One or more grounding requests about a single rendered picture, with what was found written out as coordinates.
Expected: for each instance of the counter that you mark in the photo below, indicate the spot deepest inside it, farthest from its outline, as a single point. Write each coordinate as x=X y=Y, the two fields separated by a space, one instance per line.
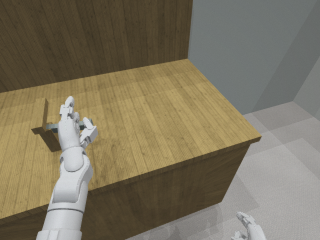
x=169 y=143

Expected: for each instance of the robot left forearm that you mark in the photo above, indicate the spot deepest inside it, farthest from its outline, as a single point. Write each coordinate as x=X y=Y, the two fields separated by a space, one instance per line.
x=68 y=200

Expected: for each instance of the tap lever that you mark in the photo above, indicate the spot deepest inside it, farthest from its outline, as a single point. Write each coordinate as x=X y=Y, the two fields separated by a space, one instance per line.
x=54 y=127

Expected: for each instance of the robot right hand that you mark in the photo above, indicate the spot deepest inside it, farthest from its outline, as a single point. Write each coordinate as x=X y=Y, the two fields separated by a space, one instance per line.
x=254 y=231

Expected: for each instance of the robot left hand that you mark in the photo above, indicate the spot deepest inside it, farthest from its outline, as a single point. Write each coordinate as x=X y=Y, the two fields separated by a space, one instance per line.
x=69 y=130

